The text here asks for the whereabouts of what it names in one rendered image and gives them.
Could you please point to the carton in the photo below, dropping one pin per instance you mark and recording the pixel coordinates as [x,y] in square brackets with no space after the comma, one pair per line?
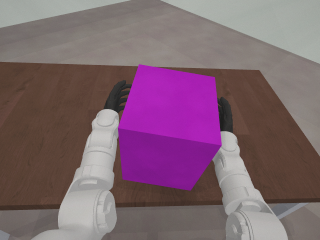
[169,131]

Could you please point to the robot left forearm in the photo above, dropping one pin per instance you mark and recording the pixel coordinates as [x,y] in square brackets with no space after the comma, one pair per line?
[96,169]

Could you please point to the robot right upper arm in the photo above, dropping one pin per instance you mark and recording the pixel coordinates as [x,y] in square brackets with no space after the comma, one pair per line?
[252,225]

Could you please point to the robot right forearm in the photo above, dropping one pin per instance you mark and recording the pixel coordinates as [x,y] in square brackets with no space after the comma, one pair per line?
[237,188]

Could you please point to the robot right hand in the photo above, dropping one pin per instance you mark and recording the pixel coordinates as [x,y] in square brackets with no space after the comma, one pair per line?
[225,115]

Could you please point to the table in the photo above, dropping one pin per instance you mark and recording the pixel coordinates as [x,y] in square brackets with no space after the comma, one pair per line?
[46,114]

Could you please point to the robot left upper arm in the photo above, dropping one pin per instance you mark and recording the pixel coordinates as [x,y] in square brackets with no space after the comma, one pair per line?
[84,215]

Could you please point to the robot left hand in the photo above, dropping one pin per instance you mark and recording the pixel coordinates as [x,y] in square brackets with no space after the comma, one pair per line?
[114,99]

